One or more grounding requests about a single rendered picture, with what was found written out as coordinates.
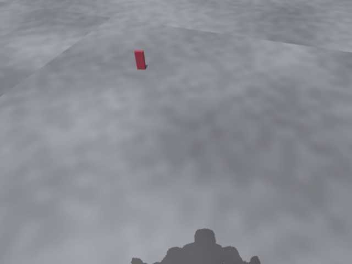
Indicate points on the carton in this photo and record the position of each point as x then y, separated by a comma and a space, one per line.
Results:
140, 60

